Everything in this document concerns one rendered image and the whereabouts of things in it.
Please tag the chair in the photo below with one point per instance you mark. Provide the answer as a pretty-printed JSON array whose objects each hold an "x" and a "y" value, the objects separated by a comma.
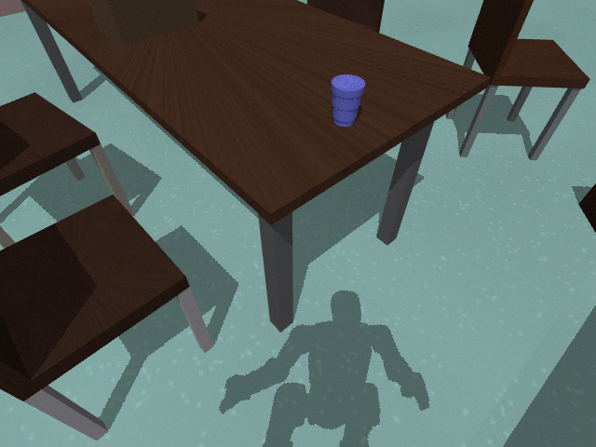
[
  {"x": 72, "y": 288},
  {"x": 367, "y": 13},
  {"x": 516, "y": 62},
  {"x": 37, "y": 136}
]

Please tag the table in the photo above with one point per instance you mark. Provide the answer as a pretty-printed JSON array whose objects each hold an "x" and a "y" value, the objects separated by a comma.
[{"x": 247, "y": 91}]

